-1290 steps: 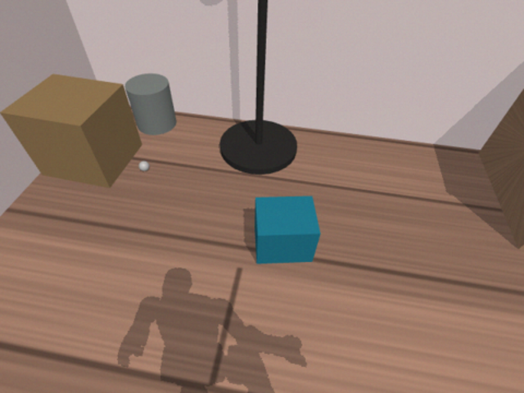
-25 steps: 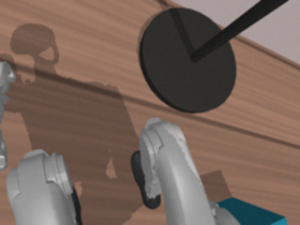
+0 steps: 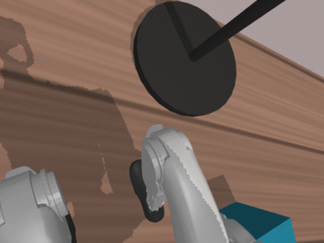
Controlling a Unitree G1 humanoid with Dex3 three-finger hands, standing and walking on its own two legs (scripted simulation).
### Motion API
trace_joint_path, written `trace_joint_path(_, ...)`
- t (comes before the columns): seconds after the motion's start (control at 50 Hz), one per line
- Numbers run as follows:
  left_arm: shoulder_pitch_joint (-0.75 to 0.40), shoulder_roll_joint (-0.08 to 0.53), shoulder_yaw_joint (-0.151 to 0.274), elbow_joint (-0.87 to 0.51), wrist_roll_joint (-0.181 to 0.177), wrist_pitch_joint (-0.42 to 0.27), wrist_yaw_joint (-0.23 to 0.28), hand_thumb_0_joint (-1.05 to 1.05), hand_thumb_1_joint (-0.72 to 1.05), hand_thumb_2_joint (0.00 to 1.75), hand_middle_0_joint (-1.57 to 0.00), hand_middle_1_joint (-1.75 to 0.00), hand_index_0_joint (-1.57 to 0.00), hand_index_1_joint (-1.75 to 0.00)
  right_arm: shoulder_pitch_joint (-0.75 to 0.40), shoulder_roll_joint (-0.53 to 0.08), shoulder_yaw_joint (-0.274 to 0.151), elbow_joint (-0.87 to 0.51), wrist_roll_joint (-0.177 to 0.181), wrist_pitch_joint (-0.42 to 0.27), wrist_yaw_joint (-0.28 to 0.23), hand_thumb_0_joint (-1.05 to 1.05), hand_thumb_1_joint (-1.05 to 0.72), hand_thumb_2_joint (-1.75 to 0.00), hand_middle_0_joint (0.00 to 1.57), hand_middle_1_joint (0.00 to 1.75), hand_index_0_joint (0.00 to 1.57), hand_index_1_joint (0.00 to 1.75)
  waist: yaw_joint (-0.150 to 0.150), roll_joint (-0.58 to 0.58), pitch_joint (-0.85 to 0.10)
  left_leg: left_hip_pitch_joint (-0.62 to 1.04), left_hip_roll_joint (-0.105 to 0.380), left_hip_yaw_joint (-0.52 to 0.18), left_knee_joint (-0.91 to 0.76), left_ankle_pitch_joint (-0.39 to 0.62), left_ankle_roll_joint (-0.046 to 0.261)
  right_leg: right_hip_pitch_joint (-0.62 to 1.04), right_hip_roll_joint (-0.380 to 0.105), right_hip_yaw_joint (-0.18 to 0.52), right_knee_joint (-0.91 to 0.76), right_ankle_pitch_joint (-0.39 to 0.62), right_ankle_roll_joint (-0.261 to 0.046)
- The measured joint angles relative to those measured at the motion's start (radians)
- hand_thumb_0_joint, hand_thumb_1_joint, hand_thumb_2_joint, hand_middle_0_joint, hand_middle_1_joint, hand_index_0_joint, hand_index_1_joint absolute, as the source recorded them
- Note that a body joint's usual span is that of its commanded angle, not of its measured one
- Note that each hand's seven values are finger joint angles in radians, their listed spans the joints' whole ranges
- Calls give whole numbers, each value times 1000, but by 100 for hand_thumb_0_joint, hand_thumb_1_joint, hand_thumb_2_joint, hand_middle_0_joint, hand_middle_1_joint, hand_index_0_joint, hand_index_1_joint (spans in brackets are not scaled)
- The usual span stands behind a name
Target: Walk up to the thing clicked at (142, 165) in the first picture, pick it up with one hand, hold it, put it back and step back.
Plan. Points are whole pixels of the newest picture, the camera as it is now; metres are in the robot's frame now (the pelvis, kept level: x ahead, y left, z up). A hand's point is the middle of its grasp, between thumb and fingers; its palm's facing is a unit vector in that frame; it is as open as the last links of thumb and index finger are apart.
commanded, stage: rest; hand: left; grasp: from above
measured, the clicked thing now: out of the picture +0.49 +0.28 -0.25
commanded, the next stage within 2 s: open in 0.96 s
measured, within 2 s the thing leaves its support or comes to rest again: rests again in 0.78 s
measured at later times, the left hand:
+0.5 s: hand out of the picture +0.47 +0.27 -0.24, palm faces -0.44 -0.14 -0.89, open 6.8 cm
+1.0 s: hand out of the picture +0.47 +0.27 -0.25, palm faces -0.44 -0.13 -0.89, open 6.8 cm
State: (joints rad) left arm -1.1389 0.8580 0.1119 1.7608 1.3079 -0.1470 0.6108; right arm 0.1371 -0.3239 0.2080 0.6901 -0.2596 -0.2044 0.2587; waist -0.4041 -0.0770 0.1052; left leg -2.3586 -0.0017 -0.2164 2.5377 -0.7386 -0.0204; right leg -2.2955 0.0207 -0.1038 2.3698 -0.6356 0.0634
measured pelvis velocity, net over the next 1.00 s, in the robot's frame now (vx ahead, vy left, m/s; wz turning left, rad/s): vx -0.01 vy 0.01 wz -0.04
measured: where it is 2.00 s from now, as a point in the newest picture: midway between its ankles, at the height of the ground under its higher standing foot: (112, 223)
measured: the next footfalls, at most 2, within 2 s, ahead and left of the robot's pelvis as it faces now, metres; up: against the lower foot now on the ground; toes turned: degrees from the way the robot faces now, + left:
none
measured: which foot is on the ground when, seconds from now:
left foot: down 0.00-1.00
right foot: down 0.00-1.00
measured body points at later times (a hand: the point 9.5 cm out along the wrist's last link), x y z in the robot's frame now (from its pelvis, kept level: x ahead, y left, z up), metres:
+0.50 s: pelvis +0.00 +0.00 +0.00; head +0.28 +0.11 +0.33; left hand +0.49 +0.27 -0.19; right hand +0.03 -0.25 -0.06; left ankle +0.06 +0.13 -0.27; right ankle +0.11 -0.13 -0.27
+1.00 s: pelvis -0.01 +0.01 +0.00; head +0.28 +0.12 +0.32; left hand +0.49 +0.27 -0.20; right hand +0.02 -0.24 -0.05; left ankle +0.06 +0.13 -0.27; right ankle +0.12 -0.13 -0.27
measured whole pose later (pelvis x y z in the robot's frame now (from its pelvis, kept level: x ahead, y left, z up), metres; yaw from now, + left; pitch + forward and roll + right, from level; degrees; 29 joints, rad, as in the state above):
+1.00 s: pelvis -0.01 +0.01 +0.00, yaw -3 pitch +28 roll -15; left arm -1.16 0.98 0.08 1.81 1.30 -0.16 0.65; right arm 0.11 -0.36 0.31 0.64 -0.27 -0.27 0.29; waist -0.44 -0.13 0.19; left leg -2.34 0.00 -0.26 2.56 -0.74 -0.01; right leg -2.25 0.04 -0.14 2.35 -0.62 0.08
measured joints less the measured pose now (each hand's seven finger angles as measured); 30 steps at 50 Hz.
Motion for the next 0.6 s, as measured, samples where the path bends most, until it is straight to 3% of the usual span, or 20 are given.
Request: trace_joint_path(0.6, -12, 85, -8, 48, 2, -10, 32, -4, 36, 28, -81, -50, -95, -47, -17, -26, 69, -27, -18, -52, 27, 0, -92, -90, 19, 29, 20, 30, -31, -40, 58, 13, 3, -33, 21, 1, 5, 28, 12, -27, -10, 16, 11)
